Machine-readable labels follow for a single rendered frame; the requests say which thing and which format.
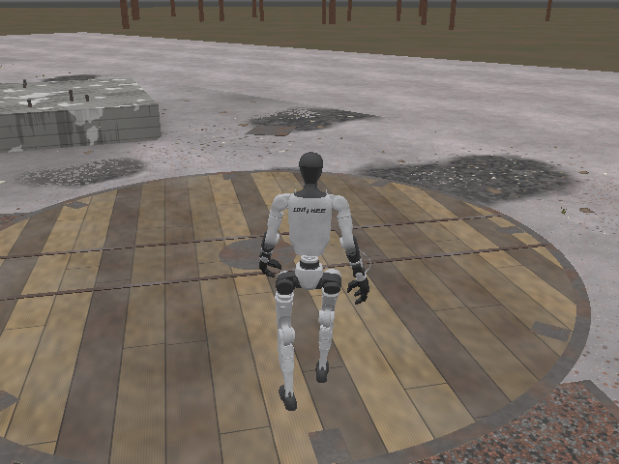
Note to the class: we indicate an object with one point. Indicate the robot right hand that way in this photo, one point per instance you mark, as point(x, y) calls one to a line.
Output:
point(363, 291)

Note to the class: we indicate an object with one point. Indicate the robot right upper arm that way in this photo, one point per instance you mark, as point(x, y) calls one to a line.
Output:
point(340, 204)

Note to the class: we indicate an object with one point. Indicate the right robot forearm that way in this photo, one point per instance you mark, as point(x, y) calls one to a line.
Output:
point(355, 261)

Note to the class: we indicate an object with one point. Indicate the robot left upper arm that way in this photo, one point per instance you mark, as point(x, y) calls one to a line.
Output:
point(279, 204)

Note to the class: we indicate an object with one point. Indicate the robot left thigh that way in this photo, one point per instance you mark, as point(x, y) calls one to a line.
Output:
point(285, 285)

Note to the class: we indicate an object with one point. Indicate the robot right thigh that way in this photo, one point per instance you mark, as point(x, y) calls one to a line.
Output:
point(331, 284)

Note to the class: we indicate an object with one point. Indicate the robot thigh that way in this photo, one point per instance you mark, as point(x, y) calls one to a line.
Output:
point(285, 285)
point(331, 284)

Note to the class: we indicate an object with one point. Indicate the robot left hand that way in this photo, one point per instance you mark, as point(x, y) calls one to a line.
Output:
point(273, 263)

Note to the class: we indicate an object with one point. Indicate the left robot forearm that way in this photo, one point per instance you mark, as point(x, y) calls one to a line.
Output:
point(266, 250)

